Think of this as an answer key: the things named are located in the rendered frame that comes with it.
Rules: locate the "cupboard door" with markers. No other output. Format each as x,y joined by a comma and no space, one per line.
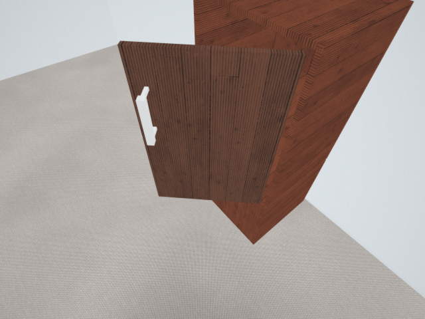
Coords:
219,112

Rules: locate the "handle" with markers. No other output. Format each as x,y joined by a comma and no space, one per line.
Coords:
143,109

